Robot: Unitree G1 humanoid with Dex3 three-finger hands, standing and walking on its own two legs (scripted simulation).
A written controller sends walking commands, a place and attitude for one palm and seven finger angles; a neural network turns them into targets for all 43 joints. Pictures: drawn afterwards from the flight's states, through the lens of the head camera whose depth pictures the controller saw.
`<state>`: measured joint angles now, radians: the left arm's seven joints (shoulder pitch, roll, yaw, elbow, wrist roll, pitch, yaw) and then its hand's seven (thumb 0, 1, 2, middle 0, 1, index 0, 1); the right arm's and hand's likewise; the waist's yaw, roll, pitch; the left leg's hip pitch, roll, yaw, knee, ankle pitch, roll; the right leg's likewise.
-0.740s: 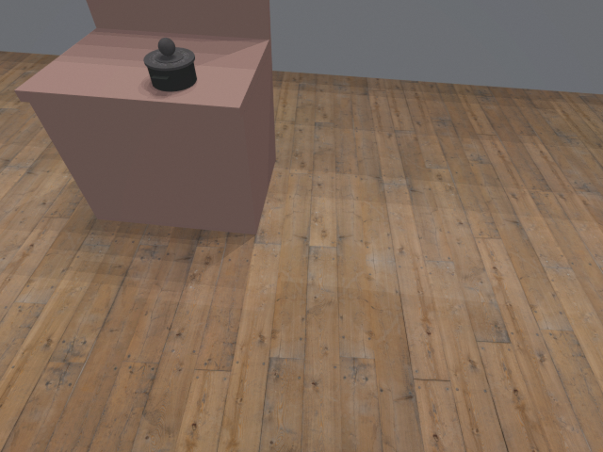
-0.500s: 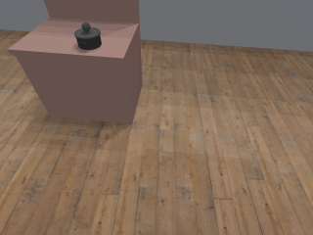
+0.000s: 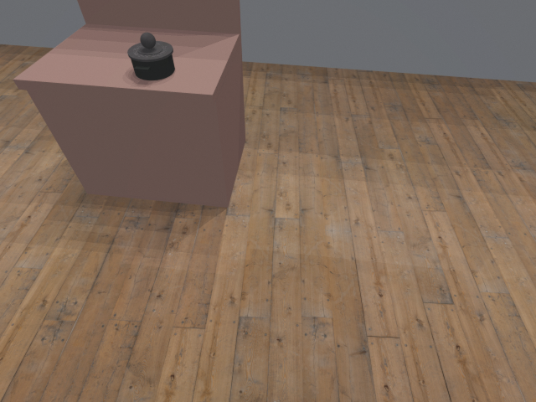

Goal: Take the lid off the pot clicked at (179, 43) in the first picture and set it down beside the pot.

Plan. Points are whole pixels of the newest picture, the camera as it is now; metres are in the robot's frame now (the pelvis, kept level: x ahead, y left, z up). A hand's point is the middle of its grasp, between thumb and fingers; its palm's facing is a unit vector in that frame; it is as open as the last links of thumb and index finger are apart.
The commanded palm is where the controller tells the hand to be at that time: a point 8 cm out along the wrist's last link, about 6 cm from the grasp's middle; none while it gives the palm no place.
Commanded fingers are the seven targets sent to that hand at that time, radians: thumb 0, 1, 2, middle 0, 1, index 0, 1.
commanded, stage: walk to a spot facing it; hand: left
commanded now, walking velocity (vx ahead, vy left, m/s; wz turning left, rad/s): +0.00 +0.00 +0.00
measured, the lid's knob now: (148, 40) +1.24 +0.50 -0.02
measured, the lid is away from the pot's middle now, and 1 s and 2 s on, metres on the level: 0.00 0.00 0.00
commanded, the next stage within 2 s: none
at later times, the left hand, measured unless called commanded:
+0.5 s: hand out of the picture +0.03 +0.23 -0.19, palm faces +0.17 -0.96 -0.24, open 7.3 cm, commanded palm none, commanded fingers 0.00 0.90 0.90 -0.20 -0.30 -0.20 -0.30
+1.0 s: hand out of the picture -0.01 +0.18 -0.15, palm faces +0.49 -0.83 -0.27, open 7.3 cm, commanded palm none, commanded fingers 0.00 0.90 0.90 -0.20 -0.30 -0.20 -0.30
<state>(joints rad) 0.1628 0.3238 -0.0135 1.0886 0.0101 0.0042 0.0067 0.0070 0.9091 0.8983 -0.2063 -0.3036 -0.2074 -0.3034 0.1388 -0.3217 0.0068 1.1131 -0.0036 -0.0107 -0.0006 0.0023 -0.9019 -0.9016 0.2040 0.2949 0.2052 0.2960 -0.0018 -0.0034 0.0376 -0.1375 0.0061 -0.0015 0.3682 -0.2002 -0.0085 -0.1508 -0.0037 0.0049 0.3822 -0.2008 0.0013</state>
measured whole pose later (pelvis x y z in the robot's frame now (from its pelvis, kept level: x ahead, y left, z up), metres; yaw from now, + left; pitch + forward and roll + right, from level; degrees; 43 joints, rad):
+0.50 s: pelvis -0.02 +0.02 -0.02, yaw +11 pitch -1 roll +0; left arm 0.17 0.24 0.03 0.94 0.01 0.06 0.03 0.01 0.91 0.90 -0.21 -0.30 -0.21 -0.30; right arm 0.24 -0.22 -0.03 0.98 -0.02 0.03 0.01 0.00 -0.90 -0.90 0.20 0.29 0.20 0.30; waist -0.03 -0.05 0.07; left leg -0.33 -0.03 0.03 0.65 -0.29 0.04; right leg -0.35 -0.10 -0.08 0.83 -0.47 0.03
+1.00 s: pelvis +0.06 -0.01 +0.00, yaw +29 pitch +0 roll +2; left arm 0.35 0.18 0.03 0.95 0.02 -0.05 0.02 0.00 0.91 0.90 -0.20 -0.30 -0.21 -0.30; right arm 0.30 -0.26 -0.09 0.98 -0.03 0.05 0.04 0.01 -0.91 -0.90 0.20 0.29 0.20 0.30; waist -0.02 0.02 -0.02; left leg -0.59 0.00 -0.01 1.15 -0.26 0.00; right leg -0.13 -0.06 -0.14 0.41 -0.29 -0.02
